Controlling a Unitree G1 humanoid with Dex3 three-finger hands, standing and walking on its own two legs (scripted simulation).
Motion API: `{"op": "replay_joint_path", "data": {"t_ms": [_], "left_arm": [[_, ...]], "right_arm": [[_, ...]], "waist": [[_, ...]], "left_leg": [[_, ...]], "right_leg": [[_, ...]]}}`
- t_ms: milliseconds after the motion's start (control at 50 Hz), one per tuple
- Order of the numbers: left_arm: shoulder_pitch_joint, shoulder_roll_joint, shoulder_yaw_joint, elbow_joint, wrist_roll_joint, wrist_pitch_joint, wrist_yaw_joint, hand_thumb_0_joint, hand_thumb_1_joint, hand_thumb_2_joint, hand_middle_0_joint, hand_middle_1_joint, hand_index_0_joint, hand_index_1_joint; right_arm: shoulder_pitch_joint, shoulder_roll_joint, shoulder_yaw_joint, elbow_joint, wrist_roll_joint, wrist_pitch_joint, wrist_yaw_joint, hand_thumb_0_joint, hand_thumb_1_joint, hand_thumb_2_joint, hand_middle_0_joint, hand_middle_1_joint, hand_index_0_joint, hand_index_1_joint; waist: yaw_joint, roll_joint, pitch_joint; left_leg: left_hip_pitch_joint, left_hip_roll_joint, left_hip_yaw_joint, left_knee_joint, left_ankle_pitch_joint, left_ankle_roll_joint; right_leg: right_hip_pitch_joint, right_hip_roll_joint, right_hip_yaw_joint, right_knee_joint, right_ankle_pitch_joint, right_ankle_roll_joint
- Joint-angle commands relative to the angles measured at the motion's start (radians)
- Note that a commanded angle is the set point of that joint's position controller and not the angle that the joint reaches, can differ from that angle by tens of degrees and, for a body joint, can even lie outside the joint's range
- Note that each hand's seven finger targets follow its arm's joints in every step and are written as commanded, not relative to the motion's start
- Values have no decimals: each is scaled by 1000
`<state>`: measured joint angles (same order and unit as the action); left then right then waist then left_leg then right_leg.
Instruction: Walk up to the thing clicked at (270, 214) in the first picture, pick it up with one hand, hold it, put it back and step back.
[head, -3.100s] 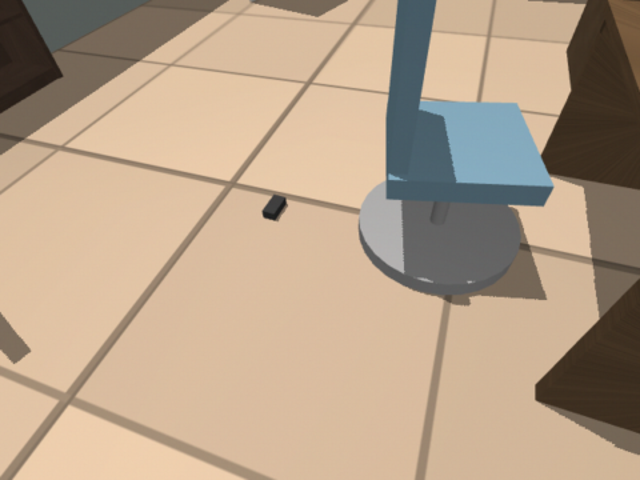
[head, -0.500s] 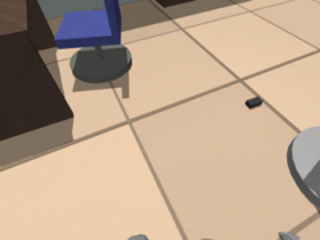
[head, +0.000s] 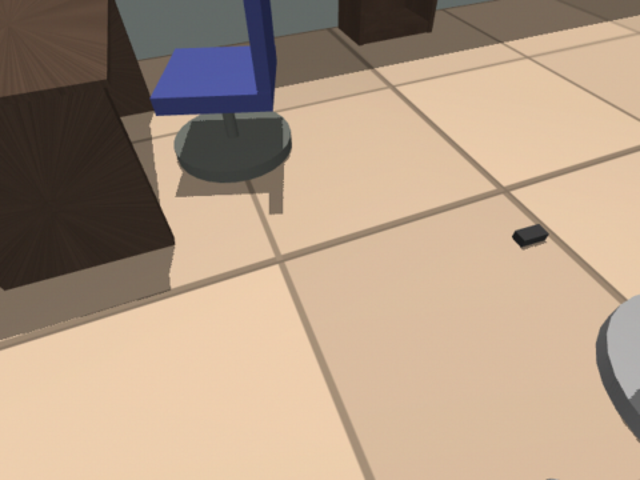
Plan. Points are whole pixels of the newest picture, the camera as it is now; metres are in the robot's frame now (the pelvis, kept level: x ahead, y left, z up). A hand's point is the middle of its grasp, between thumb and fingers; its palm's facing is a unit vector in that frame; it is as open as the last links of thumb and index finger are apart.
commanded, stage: walk up
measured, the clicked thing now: (530, 235) +1.16 -0.82 -0.74
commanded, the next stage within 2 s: stand in 0.36 s
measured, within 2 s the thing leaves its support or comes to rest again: neither
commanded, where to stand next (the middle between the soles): +0.07 -0.02 m, yaw -3 degrees
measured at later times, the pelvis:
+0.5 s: pelvis +0.00 -0.01 +0.02, yaw +0 degrees
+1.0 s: pelvis +0.00 -0.02 +0.02, yaw +0 degrees
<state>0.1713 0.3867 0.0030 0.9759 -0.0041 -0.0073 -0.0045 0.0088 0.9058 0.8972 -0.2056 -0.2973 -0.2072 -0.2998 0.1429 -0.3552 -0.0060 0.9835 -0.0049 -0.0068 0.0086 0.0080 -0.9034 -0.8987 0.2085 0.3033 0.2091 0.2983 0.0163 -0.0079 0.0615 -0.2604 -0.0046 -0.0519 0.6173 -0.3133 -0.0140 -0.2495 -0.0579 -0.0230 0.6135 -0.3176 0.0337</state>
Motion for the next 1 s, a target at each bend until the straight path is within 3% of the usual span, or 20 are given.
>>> {"op": "replay_joint_path", "data": {"t_ms": [0, 160, 240, 320, 380, 440, 520, 580, 620, 680, 800, 840, 940, 980], "left_arm": [[-56, 208, 48, -36, 2, -23, 5, 0, 900, 900, -200, -300, -200, -300], [-98, 205, 44, 27, 2, -33, 0, 0, 900, 900, -200, -300, -200, -300], [-109, 202, 45, 56, 5, -35, 2, 0, 900, 900, -200, -300, -200, -300], [-121, 194, 45, 75, 2, -31, 3, 0, 900, 900, -200, -300, -200, -300], [-118, 192, 39, 94, 9, -31, 6, 0, 900, 900, -200, -300, -200, -300], [-129, 191, 37, 106, 11, -28, 7, 0, 900, 900, -200, -300, -200, -300], [-129, 190, 34, 116, 8, -29, 7, 0, 900, 900, -200, -300, -200, -300], [-130, 194, 35, 122, 10, -28, 7, 0, 900, 900, -200, -300, -200, -300], [-126, 196, 34, 125, 10, -27, 7, 0, 900, 900, -200, -300, -200, -300], [-138, 196, 35, 124, 9, -26, 6, 0, 900, 900, -200, -300, -200, -300], [-136, 195, 35, 121, 11, -24, 6, 0, 900, 900, -200, -300, -200, -300], [-127, 198, 36, 120, 13, -27, 6, 0, 900, 900, -200, -300, -200, -300], [-124, 196, 37, 120, 12, -24, 6, 0, 900, 900, -200, -300, -200, -300], [-118, 197, 38, 116, 11, -25, 6, 0, 900, 900, -200, -300, -200, -300]], "right_arm": [[-78, -243, -48, -39, 2, -33, -14, 0, -900, -900, 200, 300, 200, 300], [-97, -225, -36, 19, 1, -36, -10, 0, -900, -900, 200, 300, 200, 300], [-106, -222, -37, 41, 4, -35, -12, 0, -900, -900, 200, 300, 200, 300], [-110, -216, -34, 61, 4, -32, -13, 0, -900, -900, 200, 300, 200, 300], [-118, -219, -34, 73, -1, -35, -14, 0, -900, -900, 200, 300, 200, 300], [-124, -221, -34, 86, 3, -30, -14, 0, -900, -900, 200, 300, 200, 300], [-123, -219, -32, 94, 0, -29, -13, 0, -900, -900, 200, 300, 200, 300], [-119, -218, -33, 100, 0, -26, -13, 0, -900, -900, 200, 300, 200, 300], [-127, -216, -32, 103, -1, -25, -11, 0, -900, -900, 200, 300, 200, 300], [-114, -216, -31, 109, -2, -26, -11, 0, -900, -900, 200, 300, 200, 300], [-103, -216, -32, 115, -4, -22, -8, 0, -900, -900, 200, 300, 200, 300], [-114, -213, -35, 111, -4, -22, -9, 0, -900, -900, 200, 300, 200, 300], [-94, -212, -31, 114, -4, -21, -8, 0, -900, -900, 200, 300, 200, 300], [-92, -207, -30, 111, -3, -23, -8, 0, -900, -900, 200, 300, 200, 300]], "waist": [[3, 44, -25], [-6, 36, -78], [-5, 16, -118], [-6, 18, -108], [-5, 16, -113], [-8, 22, -96], [-7, 25, -104], [-11, 17, -103], [-7, 23, -79], [-9, 13, -84], [-13, 22, -62], [-9, -1, -83], [-13, 11, -67], [-11, 6, -80]], "left_leg": [[-33, 119, -146, -210, 56, 81], [33, 94, -95, -254, 116, 54], [79, 97, -74, -244, 225, 51], [94, 100, -71, -265, 257, 43], [121, 127, -84, -276, 365, 35], [114, 123, -79, -296, 290, 29], [111, 123, -74, -312, 309, 21], [112, 123, -67, -315, 283, 23], [105, 116, -69, -332, 214, 20], [93, 123, -73, -341, 248, 18], [77, 115, -69, -350, 142, 18], [111, 121, -69, -333, 199, 21], [93, 117, -68, -344, 155, 19], [124, 121, -66, -335, 208, 17]], "right_leg": [[28, -44, 59, -155, 52, -73], [102, -72, 79, -247, 133, -66], [143, -82, 70, -266, 217, -60], [142, -79, 62, -279, 215, -57], [160, -77, 64, -283, 273, -45], [153, -74, 67, -300, 222, -42], [179, -78, 67, -306, 241, -43], [177, -80, 72, -316, 234, -45], [151, -75, 71, -333, 174, -43], [172, -78, 72, -323, 192, -45], [141, -74, 80, -345, 108, -43], [133, -82, 84, -345, 152, -47], [130, -73, 80, -344, 119, -45], [123, -78, 85, -342, 148, -49]]}}
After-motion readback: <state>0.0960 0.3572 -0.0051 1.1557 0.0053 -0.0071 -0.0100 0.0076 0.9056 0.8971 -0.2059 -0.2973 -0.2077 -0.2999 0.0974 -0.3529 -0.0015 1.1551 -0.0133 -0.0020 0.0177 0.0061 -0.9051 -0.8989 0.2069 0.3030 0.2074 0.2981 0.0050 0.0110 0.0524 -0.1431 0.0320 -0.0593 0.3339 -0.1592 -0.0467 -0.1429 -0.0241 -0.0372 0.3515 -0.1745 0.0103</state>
